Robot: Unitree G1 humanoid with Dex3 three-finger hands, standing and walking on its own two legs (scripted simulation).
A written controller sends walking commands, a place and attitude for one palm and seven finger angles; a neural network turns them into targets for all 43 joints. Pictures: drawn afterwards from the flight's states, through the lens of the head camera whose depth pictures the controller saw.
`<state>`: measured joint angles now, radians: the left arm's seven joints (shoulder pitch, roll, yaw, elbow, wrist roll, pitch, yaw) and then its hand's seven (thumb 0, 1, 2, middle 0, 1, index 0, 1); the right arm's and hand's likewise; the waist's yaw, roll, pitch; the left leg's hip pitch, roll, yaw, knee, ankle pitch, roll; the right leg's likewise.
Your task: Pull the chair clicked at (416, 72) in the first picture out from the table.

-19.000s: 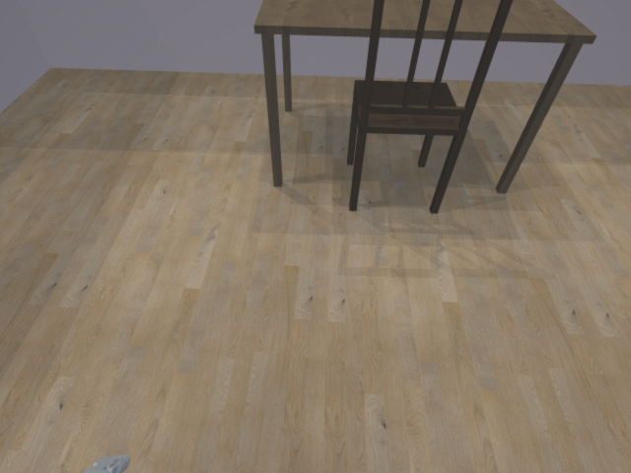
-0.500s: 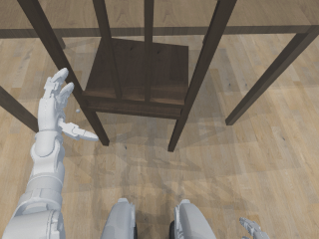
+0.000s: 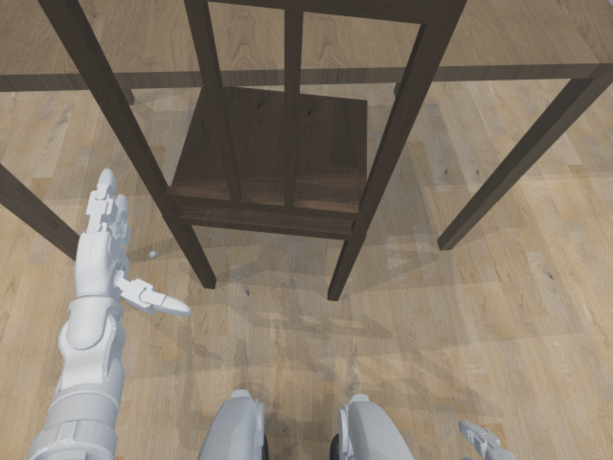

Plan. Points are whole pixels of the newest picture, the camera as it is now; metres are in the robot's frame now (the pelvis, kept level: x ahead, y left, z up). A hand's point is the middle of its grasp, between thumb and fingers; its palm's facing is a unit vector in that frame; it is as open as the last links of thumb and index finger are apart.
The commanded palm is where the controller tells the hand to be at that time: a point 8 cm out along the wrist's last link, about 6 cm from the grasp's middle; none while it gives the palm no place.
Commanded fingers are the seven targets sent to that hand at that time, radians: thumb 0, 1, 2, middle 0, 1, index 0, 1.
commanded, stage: draw the fingers out of the gap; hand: left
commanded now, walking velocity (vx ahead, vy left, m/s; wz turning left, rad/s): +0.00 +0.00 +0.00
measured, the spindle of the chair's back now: (222, 126) +0.55 +0.12 +0.05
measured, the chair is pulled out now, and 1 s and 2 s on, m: -0.05 -0.05 -0.05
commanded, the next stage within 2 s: aim the fingers beside a spindle in 0.44 s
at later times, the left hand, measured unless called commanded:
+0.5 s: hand (146, 321) +0.29 +0.19 +0.00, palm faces +0.08 -0.99 -0.06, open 17.5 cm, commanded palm +0.25 +0.24 +0.01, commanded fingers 0.00 -0.55 0.20 0.00 0.00 0.00 0.00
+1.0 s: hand (156, 307) +0.30 +0.18 +0.01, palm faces +0.05 -1.00 -0.03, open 17.2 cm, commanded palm +0.27 +0.24 +0.01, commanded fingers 0.00 -0.50 0.29 -0.06 -0.07 -0.06 -0.07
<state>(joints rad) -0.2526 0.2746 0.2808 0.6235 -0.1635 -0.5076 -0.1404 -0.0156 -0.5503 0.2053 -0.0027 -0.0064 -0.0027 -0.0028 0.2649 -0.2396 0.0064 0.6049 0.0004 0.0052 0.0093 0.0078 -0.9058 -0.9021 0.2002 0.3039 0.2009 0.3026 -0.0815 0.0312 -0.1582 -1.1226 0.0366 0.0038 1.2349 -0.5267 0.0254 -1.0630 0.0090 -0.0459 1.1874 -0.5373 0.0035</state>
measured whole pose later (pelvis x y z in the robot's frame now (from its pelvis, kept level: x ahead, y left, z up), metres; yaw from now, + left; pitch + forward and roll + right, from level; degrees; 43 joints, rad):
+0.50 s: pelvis -0.01 -0.01 -0.01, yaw +2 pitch +22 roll -3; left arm 0.05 0.23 0.17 0.31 -0.19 -0.50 -0.15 -0.02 -0.55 0.20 0.00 0.00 0.00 0.00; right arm 0.16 -0.23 0.01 0.55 0.00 -0.06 -0.01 0.01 -0.91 -0.90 0.20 0.30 0.20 0.30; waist -0.02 0.03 -0.16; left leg -1.13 0.02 -0.03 1.28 -0.54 0.02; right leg -1.05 0.00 -0.08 1.24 -0.57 -0.01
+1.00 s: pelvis +0.00 -0.01 -0.01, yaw +1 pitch +23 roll -3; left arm 0.05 0.23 0.17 0.24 -0.22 -0.41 -0.15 -0.02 -0.52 0.26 -0.03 -0.05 -0.03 -0.04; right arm 0.19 -0.24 0.01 0.55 0.00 -0.09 -0.03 0.01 -0.90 -0.90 0.20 0.30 0.20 0.30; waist -0.05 0.04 -0.17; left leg -1.15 0.03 -0.03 1.29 -0.55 0.01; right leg -1.07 0.00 -0.08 1.24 -0.57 -0.01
